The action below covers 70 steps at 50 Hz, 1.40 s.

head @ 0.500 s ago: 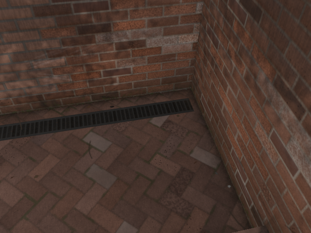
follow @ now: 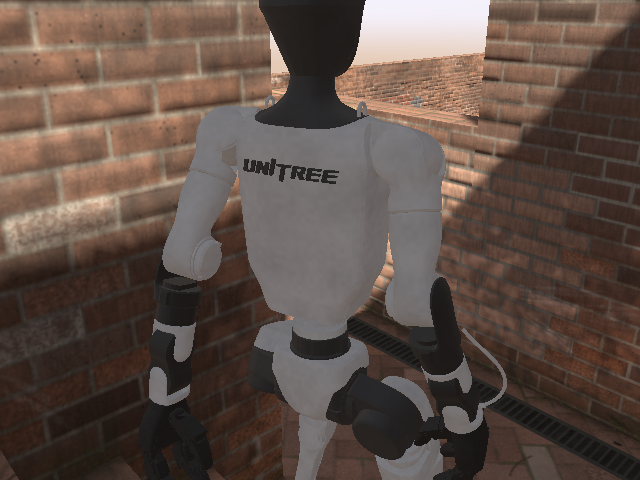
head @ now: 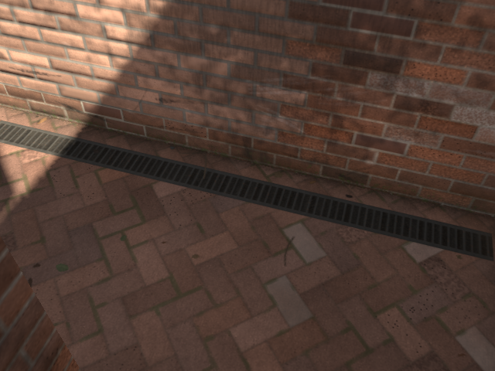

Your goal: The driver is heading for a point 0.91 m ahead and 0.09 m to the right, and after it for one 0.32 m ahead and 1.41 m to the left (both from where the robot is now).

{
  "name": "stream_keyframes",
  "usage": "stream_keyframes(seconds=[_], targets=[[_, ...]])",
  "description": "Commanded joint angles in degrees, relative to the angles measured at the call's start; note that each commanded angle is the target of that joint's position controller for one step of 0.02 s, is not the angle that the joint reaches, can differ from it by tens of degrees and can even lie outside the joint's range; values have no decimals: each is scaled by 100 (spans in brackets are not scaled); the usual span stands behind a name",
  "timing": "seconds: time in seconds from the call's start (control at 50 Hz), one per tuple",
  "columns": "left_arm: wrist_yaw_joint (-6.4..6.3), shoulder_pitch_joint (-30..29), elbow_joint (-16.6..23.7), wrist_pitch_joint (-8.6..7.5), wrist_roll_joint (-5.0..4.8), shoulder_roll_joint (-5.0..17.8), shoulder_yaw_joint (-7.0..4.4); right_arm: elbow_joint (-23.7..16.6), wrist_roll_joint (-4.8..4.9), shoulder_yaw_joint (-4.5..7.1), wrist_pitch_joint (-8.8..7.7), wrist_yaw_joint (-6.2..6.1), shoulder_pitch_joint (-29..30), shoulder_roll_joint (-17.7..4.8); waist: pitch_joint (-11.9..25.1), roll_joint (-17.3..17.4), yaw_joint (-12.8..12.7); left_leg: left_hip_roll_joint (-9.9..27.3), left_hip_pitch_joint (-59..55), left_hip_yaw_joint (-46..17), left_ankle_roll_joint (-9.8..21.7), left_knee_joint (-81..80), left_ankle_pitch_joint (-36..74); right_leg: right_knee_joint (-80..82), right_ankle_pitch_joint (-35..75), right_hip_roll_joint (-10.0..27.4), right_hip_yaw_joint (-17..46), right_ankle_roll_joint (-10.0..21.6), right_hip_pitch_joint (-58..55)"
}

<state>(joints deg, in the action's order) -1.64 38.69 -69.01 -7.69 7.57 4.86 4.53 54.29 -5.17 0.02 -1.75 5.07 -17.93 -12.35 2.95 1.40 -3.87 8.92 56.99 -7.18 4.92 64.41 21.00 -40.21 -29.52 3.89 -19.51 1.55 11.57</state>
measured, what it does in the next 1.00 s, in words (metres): goes down, turning right: left foot 0.19 m lower, then right foot 0.19 m lower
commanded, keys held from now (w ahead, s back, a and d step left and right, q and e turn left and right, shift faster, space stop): w+q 0.12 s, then w+e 0.88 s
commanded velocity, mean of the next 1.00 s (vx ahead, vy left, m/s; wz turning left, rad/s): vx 0.48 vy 0.00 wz -0.18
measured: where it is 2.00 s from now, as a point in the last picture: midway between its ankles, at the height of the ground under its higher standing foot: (258, 304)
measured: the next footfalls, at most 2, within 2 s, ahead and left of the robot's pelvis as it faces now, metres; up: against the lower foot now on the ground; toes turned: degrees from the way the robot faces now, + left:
left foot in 0.30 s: +0.30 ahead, +0.24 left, -0.19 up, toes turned +13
right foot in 0.80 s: +0.63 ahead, -0.01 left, -0.38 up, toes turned -14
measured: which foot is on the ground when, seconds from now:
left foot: up 0.00-0.28, down 0.30-0.80, up 0.82-1.00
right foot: down 0.00-0.30, up 0.32-0.78, down 0.80-1.00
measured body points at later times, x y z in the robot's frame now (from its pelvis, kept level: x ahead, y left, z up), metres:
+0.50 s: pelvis +0.29 +0.14 -0.18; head +0.29 +0.14 +0.26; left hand +0.28 +0.40 -0.33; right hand +0.26 -0.10 -0.34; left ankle +0.26 +0.24 -0.90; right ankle +0.32 +0.00 -0.76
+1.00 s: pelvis +0.60 +0.08 -0.36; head +0.64 +0.09 +0.09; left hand +0.73 +0.31 -0.51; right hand +0.68 -0.20 -0.47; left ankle +0.73 +0.24 -0.96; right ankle +0.59 +0.00 -1.09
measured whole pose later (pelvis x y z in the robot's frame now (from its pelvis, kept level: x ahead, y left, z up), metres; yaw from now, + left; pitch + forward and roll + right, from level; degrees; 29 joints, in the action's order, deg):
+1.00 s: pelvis +0.60 +0.08 -0.36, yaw -16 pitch +3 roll -1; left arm -0.8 14.6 -53.8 -1.0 -1.0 12.4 -3.0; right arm 47.7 0.8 2.9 -5.5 -3.1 -5.9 -11.0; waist -1.2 -1.0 1.1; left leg 7.9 50.6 -4.4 -3.1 79.0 -18.4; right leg -33.1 -16.4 -4.7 0.1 4.1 19.9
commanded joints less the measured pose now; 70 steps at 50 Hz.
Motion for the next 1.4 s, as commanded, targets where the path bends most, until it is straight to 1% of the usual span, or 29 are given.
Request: stream_keyframes(seconds=[0.02,0.22,0.26,0.28,0.3,0.32,0.34,0.38,0.42,0.44,0.52,0.54,0.62,0.72,0.74,0.8,0.82,0.86,0.9,0.92,0.98,1.04,1.14,1.16,1.18,1.2,1.24,1.3,1.4], targets=[[-123,564,24,-160,-10,87,120,-282,-47,-134,-152,174,546,115,-1414,-349,-9,333,692,0,-22,-1276,1306,1292,1456,1645,1467,918,-290],[-200,876,-67,426,-177,890,-498,-408,-191,-160,3,-29,2375,142,-1879,-236,-765,66,-1535,608,-49,-5088,-52,221,580,2010,1628,459,-1437],[55,337,127,638,-45,1238,-653,-21,-104,-63,-64,-109,1532,-34,-1137,199,-166,-74,-3182,829,-160,-5249,189,-1290,910,1609,1445,362,-1102],[-52,232,130,588,-774,756,-629,888,632,298,-163,-451,-304,-863,-921,525,271,-367,-5607,1621,-375,-4875,1241,-3316,945,641,695,349,227],[593,932,-145,747,233,693,-417,1009,57,519,-199,-190,-1427,-1335,815,730,834,-62,-8793,980,118,-4177,562,-4421,-435,956,1096,-202,1899],[903,1166,127,657,-107,370,-496,1063,-106,712,-226,-178,-2427,-2107,2249,1291,819,504,-10800,472,440,-1883,3163,-6789,-1889,408,1397,-246,3013],[972,404,343,428,-340,838,-637,1305,-241,755,-236,-107,-2953,-2068,1968,1246,1193,805,-10596,317,361,-1999,3124,-7621,-1898,298,1515,-181,3998],[756,-1441,1015,79,-603,1493,-672,1247,37,645,-283,49,-2240,-1294,-69,695,1583,992,-8074,-568,660,-3859,-3059,-8206,-892,437,1771,241,5891],[568,-1194,1164,-60,-575,1181,-729,873,-102,319,-301,216,-1025,-380,-640,-241,476,1903,-4957,-1146,1180,-3944,-3177,-7390,441,738,2522,735,4528],[488,-1233,1306,37,-258,438,-528,800,12,-67,-461,81,-523,543,-738,-567,68,1756,-4056,-589,905,-3936,-3138,-5723,1681,925,2991,1136,4160],[824,-1186,1211,348,-15,471,-645,305,123,-195,-670,-305,198,229,-1012,220,-297,932,-2034,749,864,-4138,-2756,-3526,3419,597,2456,933,2633],[817,-1583,1296,354,10,486,-550,275,115,-357,-712,-437,111,717,-1177,12,3,982,-2786,932,632,-3939,-2765,-2139,4640,1023,2972,805,3666],[719,-2613,1710,394,-172,980,-586,446,-339,-387,-724,-418,-808,224,-1058,249,276,519,-1998,1499,296,-3161,-4458,-777,6601,482,2130,576,1234],[612,-4527,2196,406,-160,1023,-518,1062,-41,-161,-345,-668,-2474,-107,-1863,-318,1333,1289,-5571,479,379,-2433,-4141,1646,4974,744,2062,467,3447],[538,-5152,2495,479,-1416,907,-549,634,1069,369,-265,-1046,-1316,-853,-2378,-726,1470,779,-4333,883,60,-1299,-2586,1478,4822,78,1742,170,3145],[428,-1876,1517,739,-1135,1491,-981,621,737,368,-340,-878,-1041,-369,159,-534,-58,148,-2741,1762,-395,2680,-1552,1713,6289,-436,1110,668,-2028],[331,-591,1081,818,-996,2181,-1161,316,598,370,-478,-760,-537,-52,560,-1920,-725,-741,-273,1937,-892,5942,-6643,785,8916,547,2008,1502,-4338],[171,-491,1336,809,-892,1855,-1059,-592,827,276,-742,-518,185,-182,2331,-1689,-884,-345,1904,472,-832,6118,-7029,202,6467,1327,3593,2235,-5868],[31,-1122,1438,784,-763,2384,-1130,-966,839,103,-719,-609,184,325,2152,0,-26,-29,1879,137,-768,4834,-5746,1340,2391,2156,5563,2214,-4127],[27,-1899,1802,637,-783,1777,-976,-842,867,210,-604,-693,391,81,1383,726,265,159,1714,-161,-662,3627,-4703,1771,1779,2431,5835,2030,-2713],[42,-4005,2600,394,-885,1797,-951,-961,438,341,-319,-913,739,-125,-538,523,1131,217,-1578,-44,-867,-85,-3373,2516,2349,1064,4072,1457,2472],[-159,-3318,2365,340,-980,1777,-1089,-903,521,492,-390,-716,1099,-353,-98,-554,886,-591,-3995,573,-991,-1880,-926,2374,2363,194,2905,1260,2966],[-33,-2294,2193,424,-1061,1167,-1033,-789,622,685,-324,-618,588,-641,380,-471,1054,-774,-4852,632,-501,-2894,-2753,470,1855,-11,3357,801,1374],[69,-2439,2300,390,-924,739,-899,-621,584,806,-354,-627,-269,-997,825,141,1387,64,-6004,-361,-258,-3029,-3042,-1428,1302,-506,2816,499,2086],[133,-1343,2436,296,-998,289,-798,-549,434,888,-421,-554,-629,-1574,1465,1937,765,1438,-7342,-3306,791,-3854,-3238,-3793,-671,-1104,3037,255,3659],[190,-1517,2418,275,-1172,848,-901,-476,474,869,-468,-465,-701,-1401,1424,1685,868,1806,-7356,-4485,1140,-4678,-5199,-4601,-365,-869,3256,391,4646],[14,-2937,2717,471,-986,1325,-1070,-596,548,640,-380,-491,271,-604,-201,457,973,1255,-5305,-2632,753,-4654,-4725,-4293,868,-376,3000,449,4695],[-57,-2388,2644,578,-846,1231,-1171,-474,484,511,-405,-541,999,-321,-13,855,191,428,-3866,-785,485,-4551,-1473,-2957,1085,-268,2875,244,2885],[37,-3269,2860,503,-738,679,-920,-263,645,601,-293,-757,871,-723,548,418,292,242,-3987,59,591,-4472,732,-338,1989,-368,2146,-80,1653]])
Velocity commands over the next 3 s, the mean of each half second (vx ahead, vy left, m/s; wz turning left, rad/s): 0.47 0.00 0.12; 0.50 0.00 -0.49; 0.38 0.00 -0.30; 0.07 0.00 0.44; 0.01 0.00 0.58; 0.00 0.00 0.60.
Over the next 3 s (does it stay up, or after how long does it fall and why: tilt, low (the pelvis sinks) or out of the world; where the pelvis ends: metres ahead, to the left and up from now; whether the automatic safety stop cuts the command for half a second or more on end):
stays up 0.93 0.10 -0.35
